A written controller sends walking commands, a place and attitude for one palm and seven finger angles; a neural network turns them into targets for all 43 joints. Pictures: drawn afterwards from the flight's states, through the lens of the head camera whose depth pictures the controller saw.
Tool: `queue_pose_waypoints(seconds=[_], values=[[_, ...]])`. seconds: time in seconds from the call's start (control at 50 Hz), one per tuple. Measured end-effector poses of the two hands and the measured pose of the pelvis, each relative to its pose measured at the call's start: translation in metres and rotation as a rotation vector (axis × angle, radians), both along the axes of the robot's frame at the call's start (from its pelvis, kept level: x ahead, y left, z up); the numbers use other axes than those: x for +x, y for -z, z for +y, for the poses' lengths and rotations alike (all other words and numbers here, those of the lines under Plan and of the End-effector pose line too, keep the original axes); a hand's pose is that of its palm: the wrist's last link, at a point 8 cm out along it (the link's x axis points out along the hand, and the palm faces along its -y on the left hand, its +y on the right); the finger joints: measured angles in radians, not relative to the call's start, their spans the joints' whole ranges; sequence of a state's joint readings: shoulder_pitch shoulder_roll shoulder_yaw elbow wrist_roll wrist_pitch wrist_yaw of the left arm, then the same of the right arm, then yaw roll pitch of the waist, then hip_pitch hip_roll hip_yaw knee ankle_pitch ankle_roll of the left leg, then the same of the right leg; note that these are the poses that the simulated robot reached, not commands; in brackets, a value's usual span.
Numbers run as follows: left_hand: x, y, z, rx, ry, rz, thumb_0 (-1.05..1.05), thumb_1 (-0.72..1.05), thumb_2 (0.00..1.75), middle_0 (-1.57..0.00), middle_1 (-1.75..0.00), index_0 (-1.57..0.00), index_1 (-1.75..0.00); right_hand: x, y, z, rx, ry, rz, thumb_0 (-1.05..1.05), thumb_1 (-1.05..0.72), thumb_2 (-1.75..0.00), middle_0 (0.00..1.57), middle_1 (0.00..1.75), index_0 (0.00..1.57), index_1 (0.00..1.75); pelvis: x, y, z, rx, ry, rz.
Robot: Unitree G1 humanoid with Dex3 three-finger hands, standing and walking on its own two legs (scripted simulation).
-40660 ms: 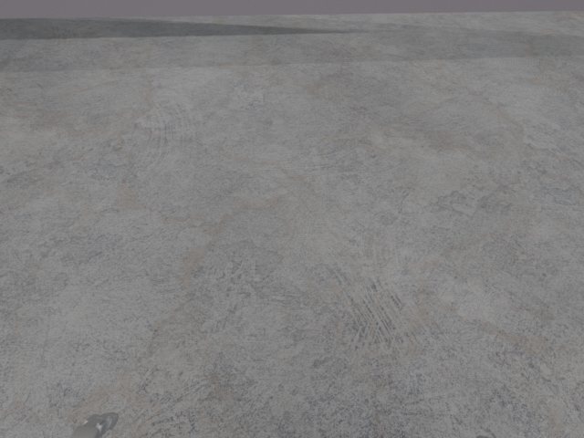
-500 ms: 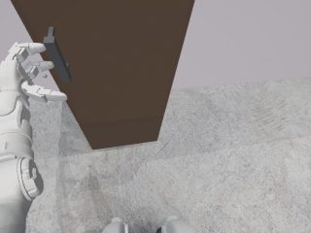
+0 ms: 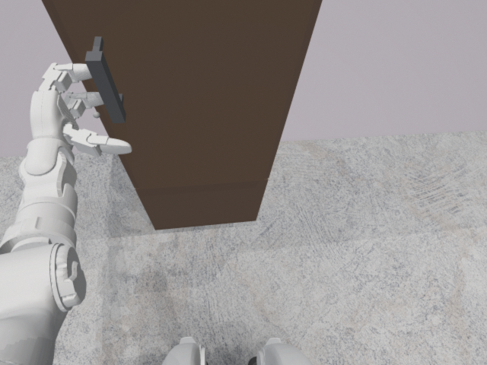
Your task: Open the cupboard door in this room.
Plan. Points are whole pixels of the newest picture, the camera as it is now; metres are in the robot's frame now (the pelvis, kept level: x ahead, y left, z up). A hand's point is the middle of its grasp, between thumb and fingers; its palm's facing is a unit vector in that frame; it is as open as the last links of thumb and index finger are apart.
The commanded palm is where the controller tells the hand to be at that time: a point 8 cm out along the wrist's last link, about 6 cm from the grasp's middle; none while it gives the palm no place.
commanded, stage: slide the fingers in behind the handle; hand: left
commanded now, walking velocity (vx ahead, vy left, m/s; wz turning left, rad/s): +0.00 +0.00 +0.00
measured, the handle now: (109, 82) +0.57 +0.21 +0.09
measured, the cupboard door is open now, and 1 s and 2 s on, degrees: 0 0 0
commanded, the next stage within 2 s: move the hooked fingers beside the handle in 0.72 s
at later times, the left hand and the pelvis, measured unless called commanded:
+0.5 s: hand (100, 116) +0.49 +0.21 +0.09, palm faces +0.15 -0.99 -0.02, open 14.4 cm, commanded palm +0.47 +0.22 +0.09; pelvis +0.00 +0.00 +0.00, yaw +2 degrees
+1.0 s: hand (99, 116) +0.49 +0.21 +0.09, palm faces +0.14 -0.99 -0.02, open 14.3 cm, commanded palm +0.46 +0.23 +0.09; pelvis +0.00 +0.00 +0.00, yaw +2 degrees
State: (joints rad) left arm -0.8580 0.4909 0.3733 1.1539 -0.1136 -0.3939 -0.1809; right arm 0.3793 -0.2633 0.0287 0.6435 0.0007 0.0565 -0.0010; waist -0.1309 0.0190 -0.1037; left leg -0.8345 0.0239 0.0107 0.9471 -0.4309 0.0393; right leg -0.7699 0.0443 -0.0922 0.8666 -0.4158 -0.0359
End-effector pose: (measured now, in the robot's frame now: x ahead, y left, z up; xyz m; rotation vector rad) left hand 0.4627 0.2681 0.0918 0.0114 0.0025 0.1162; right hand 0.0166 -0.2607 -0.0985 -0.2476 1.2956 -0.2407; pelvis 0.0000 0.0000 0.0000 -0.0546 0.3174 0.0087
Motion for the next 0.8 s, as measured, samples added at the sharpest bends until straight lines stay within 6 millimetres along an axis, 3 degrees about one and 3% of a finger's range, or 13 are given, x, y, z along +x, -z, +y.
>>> queue_pose_waypoints(seconds=[0.3,0.8], values=[[-0.003,-0.001,-0.005,0.006,-0.026,0.004,-0.01,-0.49,0.30,-0.26,-1.21,-0.24,-1.23,-0.013,0.004,-0.001,0.014,-0.018,0.050,0.01,-0.91,-0.90,0.21,0.30,0.20,0.30,-0.002,0.001,-0.002,-0.003,-0.025,0.003],[-0.006,0.000,-0.008,0.007,-0.025,-0.004,-0.01,-0.50,0.30,-0.22,-1.20,-0.20,-1.21,0.005,0.005,0.004,0.022,-0.050,0.006,0.01,-0.91,-0.90,0.21,0.30,0.20,0.30,0.000,0.000,0.002,-0.005,-0.033,-0.002]])
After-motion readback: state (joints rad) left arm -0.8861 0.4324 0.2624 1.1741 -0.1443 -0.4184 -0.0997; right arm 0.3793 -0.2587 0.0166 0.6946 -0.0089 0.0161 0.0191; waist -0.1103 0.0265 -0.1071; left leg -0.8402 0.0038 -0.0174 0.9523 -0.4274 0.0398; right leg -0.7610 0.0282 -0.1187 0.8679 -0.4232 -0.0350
